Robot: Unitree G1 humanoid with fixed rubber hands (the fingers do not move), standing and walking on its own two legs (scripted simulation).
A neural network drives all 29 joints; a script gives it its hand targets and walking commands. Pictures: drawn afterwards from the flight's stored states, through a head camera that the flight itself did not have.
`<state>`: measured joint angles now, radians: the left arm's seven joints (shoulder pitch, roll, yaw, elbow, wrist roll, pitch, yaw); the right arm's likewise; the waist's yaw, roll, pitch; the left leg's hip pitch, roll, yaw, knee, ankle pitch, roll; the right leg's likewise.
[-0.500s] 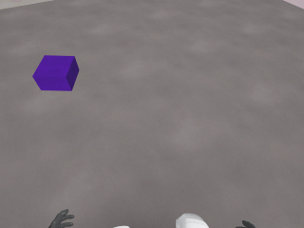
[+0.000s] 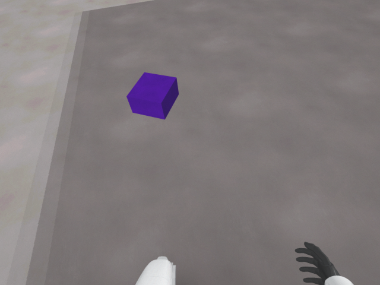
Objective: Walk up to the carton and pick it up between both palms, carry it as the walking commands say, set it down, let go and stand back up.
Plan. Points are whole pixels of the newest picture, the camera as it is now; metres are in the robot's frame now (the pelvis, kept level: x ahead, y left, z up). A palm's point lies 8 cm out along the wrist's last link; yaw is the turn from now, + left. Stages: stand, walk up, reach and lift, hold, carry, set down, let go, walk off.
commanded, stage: walk up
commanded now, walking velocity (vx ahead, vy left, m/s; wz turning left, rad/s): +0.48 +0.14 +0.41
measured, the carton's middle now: (154, 95) +1.43 +0.38 -0.69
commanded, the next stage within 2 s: none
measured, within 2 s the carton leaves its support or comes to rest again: neither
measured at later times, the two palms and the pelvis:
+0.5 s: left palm (96, 170) +0.42 +0.31 -0.10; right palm (283, 244) +0.22 -0.19 -0.13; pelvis +0.26 +0.07 +0.00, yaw +6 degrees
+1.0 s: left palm (76, 198) +0.34 +0.36 -0.12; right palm (214, 105) +0.70 -0.05 -0.13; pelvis +0.50 +0.14 +0.00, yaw +10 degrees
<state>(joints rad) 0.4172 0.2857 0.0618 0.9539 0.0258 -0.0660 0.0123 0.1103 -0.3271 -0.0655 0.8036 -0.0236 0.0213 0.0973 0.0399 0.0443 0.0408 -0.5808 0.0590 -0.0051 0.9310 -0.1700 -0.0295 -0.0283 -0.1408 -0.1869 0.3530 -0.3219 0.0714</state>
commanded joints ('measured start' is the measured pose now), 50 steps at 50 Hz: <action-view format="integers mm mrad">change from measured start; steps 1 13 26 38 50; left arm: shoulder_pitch -5 -68 -375 -71 27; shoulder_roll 124 29 -2 49 116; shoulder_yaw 21 -1 -1 15 39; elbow -49 -95 -169 -2 42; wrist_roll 6 -1 -7 -6 -12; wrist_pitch -11 -5 24 -27 -10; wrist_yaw -13 -31 -47 -9 -14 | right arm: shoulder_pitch -118 174 299 217 -46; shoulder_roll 43 -72 -45 51 42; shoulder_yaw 43 -12 -4 12 38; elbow -71 60 209 200 108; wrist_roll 15 -7 3 -23 -1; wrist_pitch -11 -94 -95 -26 -52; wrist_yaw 13 -86 -92 -41 -21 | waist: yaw -17 -76 -73 -49 -38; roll -249 -9 76 -201 -273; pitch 99 -149 41 0 20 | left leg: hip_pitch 72 550 398 3 308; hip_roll -2 260 160 41 20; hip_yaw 76 -309 -98 -8 133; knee -217 -610 -683 228 -389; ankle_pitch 18 144 188 1 -1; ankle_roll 14 185 176 9 21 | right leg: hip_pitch -99 -624 -339 -127 -144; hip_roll -161 -43 54 -179 -143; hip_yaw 18 211 72 233 61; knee -149 885 243 -110 -104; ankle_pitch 445 -31 161 350 187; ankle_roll -80 -54 -28 -133 -132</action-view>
